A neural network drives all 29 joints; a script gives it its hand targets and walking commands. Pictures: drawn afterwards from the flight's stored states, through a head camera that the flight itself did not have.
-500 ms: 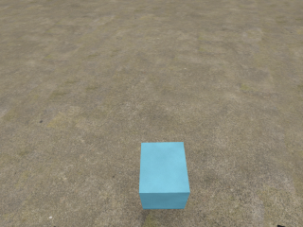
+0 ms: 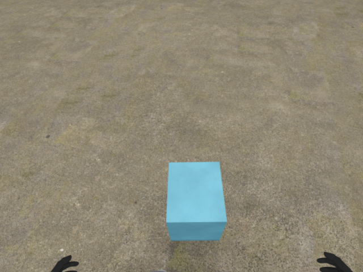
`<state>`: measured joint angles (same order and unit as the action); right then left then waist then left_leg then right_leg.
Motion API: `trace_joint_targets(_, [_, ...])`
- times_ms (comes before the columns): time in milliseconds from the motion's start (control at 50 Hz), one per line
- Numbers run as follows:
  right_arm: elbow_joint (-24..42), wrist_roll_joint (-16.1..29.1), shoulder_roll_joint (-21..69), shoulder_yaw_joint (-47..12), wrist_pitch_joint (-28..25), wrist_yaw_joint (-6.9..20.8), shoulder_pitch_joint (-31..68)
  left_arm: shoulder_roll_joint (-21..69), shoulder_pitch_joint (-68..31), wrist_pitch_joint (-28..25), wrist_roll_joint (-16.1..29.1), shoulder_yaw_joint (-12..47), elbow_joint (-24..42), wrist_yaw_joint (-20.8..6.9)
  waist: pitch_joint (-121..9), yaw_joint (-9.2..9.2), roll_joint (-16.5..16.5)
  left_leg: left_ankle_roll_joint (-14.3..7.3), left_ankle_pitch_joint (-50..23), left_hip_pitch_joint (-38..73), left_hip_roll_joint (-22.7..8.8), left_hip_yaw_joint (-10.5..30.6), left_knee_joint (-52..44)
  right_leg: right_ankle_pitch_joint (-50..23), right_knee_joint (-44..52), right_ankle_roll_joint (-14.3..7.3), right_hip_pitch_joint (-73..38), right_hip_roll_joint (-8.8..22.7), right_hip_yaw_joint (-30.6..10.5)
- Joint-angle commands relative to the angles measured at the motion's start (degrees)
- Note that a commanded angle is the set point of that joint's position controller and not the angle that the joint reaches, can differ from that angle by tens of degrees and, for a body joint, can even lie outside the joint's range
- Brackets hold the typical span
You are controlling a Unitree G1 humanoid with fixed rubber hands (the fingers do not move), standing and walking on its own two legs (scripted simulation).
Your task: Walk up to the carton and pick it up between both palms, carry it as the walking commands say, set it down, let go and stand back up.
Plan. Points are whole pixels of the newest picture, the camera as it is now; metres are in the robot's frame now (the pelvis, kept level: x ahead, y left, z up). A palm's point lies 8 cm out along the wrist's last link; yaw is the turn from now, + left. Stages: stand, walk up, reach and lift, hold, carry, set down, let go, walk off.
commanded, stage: reach and lift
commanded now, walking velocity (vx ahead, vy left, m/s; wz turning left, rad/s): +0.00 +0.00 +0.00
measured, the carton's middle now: (194, 202) +0.52 -0.01 -0.60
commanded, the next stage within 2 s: none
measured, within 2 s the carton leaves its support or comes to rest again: neither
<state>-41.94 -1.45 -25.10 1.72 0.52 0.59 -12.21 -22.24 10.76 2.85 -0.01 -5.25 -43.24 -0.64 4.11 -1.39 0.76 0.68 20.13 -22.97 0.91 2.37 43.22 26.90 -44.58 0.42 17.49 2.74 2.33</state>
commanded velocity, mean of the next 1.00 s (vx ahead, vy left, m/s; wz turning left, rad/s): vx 0.00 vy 0.00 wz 0.00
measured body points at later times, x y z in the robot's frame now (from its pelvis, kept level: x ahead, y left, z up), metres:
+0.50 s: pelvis -0.01 +0.02 -0.02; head +0.15 +0.02 +0.40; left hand +0.24 +0.29 -0.13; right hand +0.25 -0.27 -0.13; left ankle +0.03 +0.13 -0.71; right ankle -0.03 -0.12 -0.71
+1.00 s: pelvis -0.05 +0.02 -0.06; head +0.22 +0.02 +0.30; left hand +0.39 +0.24 -0.17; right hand +0.37 -0.24 -0.17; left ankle +0.03 +0.13 -0.71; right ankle -0.03 -0.12 -0.71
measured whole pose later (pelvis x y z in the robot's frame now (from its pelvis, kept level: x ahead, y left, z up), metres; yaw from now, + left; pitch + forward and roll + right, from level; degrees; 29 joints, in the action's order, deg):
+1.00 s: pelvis -0.05 +0.02 -0.06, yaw -2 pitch +33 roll -3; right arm -44.6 1.4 -22.6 9.5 10.4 2.6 43.3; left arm -15.7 -43.2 14.3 0.0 -9.9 -37.1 3.6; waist 3.4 -1.0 -1.9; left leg 0.5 15.8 -73.8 -0.2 3.2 56.7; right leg 22.2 -57.1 1.8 67.8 1.4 2.3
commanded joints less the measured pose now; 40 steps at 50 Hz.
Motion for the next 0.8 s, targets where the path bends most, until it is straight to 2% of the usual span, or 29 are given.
trace_joint_targets(0, [12.21, -3.30, -5.21, 8.59, 4.82, 1.90, 11.01, -9.12, -9.23, 3.55, -5.06, -9.15, 16.35, -0.36, 2.17, -0.58, 2.46, 1.56, -7.66, 8.78, 3.27, -8.04, -6.88, -1.33, 15.74, 0.19, 13.92, -3.81, -0.99])
trace_joint_targets(20, [9.69, -4.04, -5.41, 8.91, 4.80, 1.79, 8.61, -8.73, -6.62, 3.57, -5.69, -9.25, 14.84, -0.30, 2.15, -0.18, 2.65, 2.09, -10.86, 9.82, 2.92, -7.39, -6.62, -5.46, 15.00, 0.10, 14.07, -3.62, -1.03])
trace_joint_targets(60, [8.20, -4.63, -5.59, 10.99, 4.52, 1.64, 6.76, -8.55, -5.28, 3.58, -5.51, -9.35, 15.35, 0.13, -3.93, 0.66, -0.14, 2.38, -16.50, 10.66, 2.61, -6.31, -5.67, -11.67, 11.68, 0.19, 12.00, -4.58, -1.00])
trace_joint_targets(80, [9.16, -3.90, -5.42, 11.69, 4.14, 1.40, 8.50, -8.07, -5.36, 2.71, -4.81, -9.81, 15.76, 0.33, -7.67, 0.40, 0.47, 2.04, -20.22, 9.75, 2.58, -5.50, -3.94, -16.08, 9.07, 0.90, 10.67, -5.17, -1.25])
trace_joint_targets(100, [10.60, -2.50, -4.75, 12.26, 3.08, 1.35, 11.22, -6.79, -6.50, 2.01, -3.83, -9.21, 16.64, 0.32, -9.22, 0.40, -1.35, 1.88, -23.12, 8.41, 2.20, -5.27, -2.22, -18.86, 7.32, 1.25, 11.70, -5.36, -1.88])
trace_joint_targets(120, [12.55, -2.10, -4.77, 12.24, 2.61, 1.23, 14.29, -6.26, -7.85, 1.29, -3.14, -9.55, 16.87, 0.33, -12.86, 0.55, 0.75, 1.00, -24.63, 7.52, 2.14, -4.70, -1.60, -21.73, 5.96, 1.65, 9.67, -5.85, -1.38])
trace_joint_targets(140, [13.40, -0.98, -3.86, 11.30, 2.15, 1.13, 16.83, -5.49, -11.33, 0.57, -2.23, -8.77, 18.24, 0.25, -12.93, -0.67, -1.98, 1.42, -25.82, 4.21, 2.32, -4.66, -0.37, -22.31, 4.11, 1.85, 10.12, -5.66, -1.98])
trace_joint_targets(160, [14.63, -0.81, -3.68, 11.50, 1.97, 0.87, 19.31, -5.57, -13.24, 0.14, -1.23, -8.62, 18.45, 0.35, -14.80, 0.36, 0.42, 0.91, -26.91, 3.29, 1.91, -3.77, 0.10, -24.24, 2.77, 2.55, 10.95, -5.94, -1.65])
trace_joint_targets(200, [15.49, 0.34, -2.66, 10.26, 1.13, 0.84, 24.33, -4.06, -18.55, -0.81, -0.11, -7.81, 19.90, 0.67, -15.95, -0.70, -2.39, 0.85, -29.95, 1.04, 1.74, -2.48, 2.30, -24.02, 0.25, 2.73, 16.47, -5.09, -2.36])
trace_joint_targets(220, [13.90, 0.49, -3.05, 9.52, 1.48, 0.80, 23.03, -3.97, -17.75, -0.14, 0.40, -8.04, 17.78, 0.87, -16.15, 0.40, -2.36, 1.21, -32.07, 2.30, 1.59, -2.33, 2.91, -25.14, -0.33, 2.61, 17.99, -5.14, -1.94])
trace_joint_targets(280, [10.53, 0.72, -4.60, 10.25, 0.56, 0.85, 23.80, -2.50, -17.94, -0.69, 1.24, -7.02, 18.30, 1.86, -24.35, 1.40, -4.22, 1.99, -45.11, 5.72, 0.54, -0.43, 6.87, -28.30, -3.33, 1.98, 24.62, -4.92, -1.97])
trace_joint_targets(300, [10.71, 0.24, -5.82, 11.75, 0.30, 0.71, 23.21, -1.84, -18.45, -0.68, 1.32, -7.11, 18.63, 2.25, -29.03, 3.25, -4.11, 2.32, -51.59, 9.44, 0.17, 1.12, 7.81, -30.22, -3.18, 1.89, 27.29, -5.49, -2.32])
trace_joint_targets(320, [8.45, 1.17, -5.37, 10.46, 0.34, 1.01, 22.64, -1.82, -16.49, -0.36, 1.07, -7.60, 16.45, 2.70, -31.59, 1.52, -7.22, 2.37, -57.60, 12.42, -0.12, 1.97, 8.89, -29.15, -3.79, 1.80, 31.00, -5.78, -2.17])
trace_joint_targets(360, [5.25, 1.51, -5.19, 11.20, 0.57, 1.03, 22.59, -0.84, -17.79, 0.18, 1.11, -6.52, 16.22, 3.49, -35.67, 3.44, -8.55, 2.23, -63.95, 18.39, -1.43, 4.24, 9.75, -25.72, -2.92, 1.17, 38.90, -6.25, -2.35])
trace_joint_targets(380, [4.41, 1.78, -5.64, 11.49, 0.57, 1.01, 24.22, 0.22, -20.21, 0.33, 1.22, -6.16, 15.17, 3.61, -35.67, 3.55, -9.58, 2.17, -62.40, 17.86, -1.51, 4.28, 9.72, -23.48, -3.15, 1.00, 41.69, -6.55, -2.16])
trace_joint_targets(440, [2.56, 2.14, -6.53, 12.55, 1.34, 1.03, 27.93, -0.53, -26.16, 0.50, 1.20, -6.50, 14.50, 3.75, -37.38, 3.39, -6.72, 1.97, -59.66, 12.50, -1.32, 4.10, 9.10, -26.03, -3.61, 0.96, 42.31, -6.99, -2.79])
trace_joint_targets(460, [2.98, 2.26, -5.91, 12.05, 1.47, 0.81, 29.89, -0.56, -28.12, 0.77, 1.51, -6.83, 12.93, 3.41, -37.19, 3.33, -4.23, 1.41, -52.60, 9.16, -0.90, 2.74, 8.92, -26.16, -2.68, 1.00, 39.63, -6.96, -2.65])
trace_joint_targets(500, [3.60, 3.10, -5.08, 12.28, 1.85, 1.08, 35.23, -2.23, -31.92, 1.34, 0.40, -7.63, 12.13, 3.64, -34.57, 1.47, -3.33, 1.11, -44.24, 3.08, -0.32, 1.57, 7.48, -22.65, -2.94, 1.34, 39.25, -7.13, -1.96])
trace_joint_targets(540, [4.83, 3.27, -5.22, 12.20, 2.73, 1.19, 40.71, -0.90, -37.51, 2.40, 2.00, -6.96, 12.91, 3.09, -35.29, 2.21, -0.62, 0.94, -36.31, -2.59, 0.10, 0.45, 8.08, -23.23, -4.14, 1.12, 36.76, -6.86, -1.72])
trace_joint_targets(560, [5.41, 3.89, -6.17, 13.40, 2.82, 1.41, 43.01, -0.42, -38.85, 2.72, 1.23, -7.23, 11.68, 3.23, -35.41, 1.67, -2.27, 0.61, -37.03, -2.53, -0.01, 0.32, 8.20, -22.53, -4.15, 1.38, 38.82, -7.01, -1.44])
trace_joint_targets(580, [5.19, 4.50, -5.11, 12.73, 3.10, 1.53, 44.70, -1.36, -39.37, 3.15, 0.51, -8.54, 10.71, 3.15, -35.52, -0.32, -3.32, 0.91, -36.02, -1.46, -0.01, -0.10, 8.72, -19.82, -3.80, 1.48, 41.31, -6.91, -1.40])
trace_joint_targets(600, [5.40, 4.69, -6.13, 12.70, 3.57, 1.38, 46.20, -2.76, -42.11, 3.85, 0.51, -8.62, 10.47, 3.09, -35.83, 0.13, -3.16, 0.82, -34.85, -2.26, 0.20, -0.56, 9.42, -19.65, -3.94, 1.59, 42.07, -6.86, -1.55])
trace_joint_targets(620, [6.67, 4.58, -6.51, 12.87, 3.65, 1.45, 50.46, -2.38, -44.87, 4.43, 1.07, -9.12, 10.75, 3.31, -35.90, 0.86, -0.26, 0.73, -29.76, -4.47, 0.01, -0.79, 9.40, -18.16, -3.88, 1.67, 41.02, -6.74, -0.93])
trace_joint_targets(660, [5.99, 5.27, -6.98, 12.79, 5.33, 1.50, 54.58, -4.12, -49.05, 5.71, 0.29, -10.05, 10.40, 3.04, -39.40, -1.50, -1.07, 0.69, -27.20, -6.56, 0.50, -2.51, 10.85, -17.33, -5.66, 2.08, 39.42, -6.53, -1.03])
trace_joint_targets(680, [7.06, 4.91, -8.18, 14.28, 5.52, 1.47, 56.06, -3.28, -49.43, 6.31, 0.72, -9.70, 10.75, 3.39, -39.42, 0.02, -0.58, 0.74, -25.21, -6.85, 0.16, -1.82, 10.33, -17.22, -5.33, 1.88, 38.57, -6.69, -0.61])
trace_joint_targets(700, [7.57, 4.93, -8.06, 13.73, 6.04, 1.52, 60.79, -4.28, -55.04, 6.57, 1.05, -9.44, 11.78, 3.47, -40.48, 0.17, 0.20, 0.30, -22.63, -7.89, 0.13, -2.01, 10.15, -15.38, -5.94, 2.16, 39.29, -7.06, -0.01])
trace_joint_targets(720, [5.58, 4.33, -8.75, 14.19, 7.18, 1.52, 60.01, -4.82, -54.33, 7.97, -0.30, -11.14, 8.67, 3.65, -40.97, -0.67, -1.16, 0.72, -20.94, -9.44, 0.84, -3.44, 11.47, -15.50, -6.47, 2.18, 39.19, -6.76, -0.13])
trace_joint_targets(740, [5.87, 5.18, -8.05, 14.29, 7.80, 1.45, 62.53, -5.67, -56.66, 8.33, -0.39, -11.42, 9.86, 3.74, -42.60, -0.44, 0.24, 0.61, -21.35, -10.07, 0.47, -3.08, 11.97, -15.79, -7.54, 2.30, 40.24, -7.00, -0.28])
trace_joint_targets(780, [5.07, 4.63, -9.74, 15.89, 8.36, 1.91, 65.13, -5.23, -59.64, 9.04, -0.36, -11.05, 10.91, 4.42, -45.80, -0.76, -3.04, 1.24, -23.03, -7.38, 0.33, -2.60, 12.45, -15.39, -8.68, 2.20, 43.65, -7.70, 1.10])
